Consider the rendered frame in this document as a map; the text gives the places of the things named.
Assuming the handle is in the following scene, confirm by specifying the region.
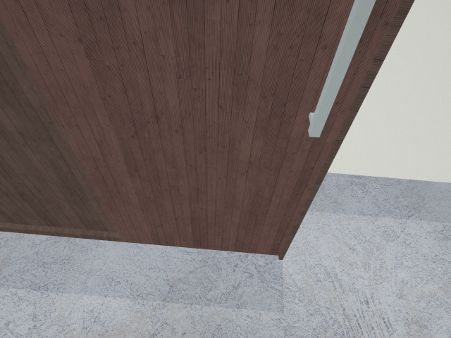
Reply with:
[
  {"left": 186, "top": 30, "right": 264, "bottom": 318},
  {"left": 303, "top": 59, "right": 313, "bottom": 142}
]
[{"left": 308, "top": 0, "right": 376, "bottom": 137}]

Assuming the wardrobe door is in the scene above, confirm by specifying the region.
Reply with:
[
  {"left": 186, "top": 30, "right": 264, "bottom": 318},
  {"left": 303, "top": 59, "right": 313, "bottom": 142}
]
[
  {"left": 0, "top": 17, "right": 117, "bottom": 232},
  {"left": 0, "top": 0, "right": 401, "bottom": 255}
]

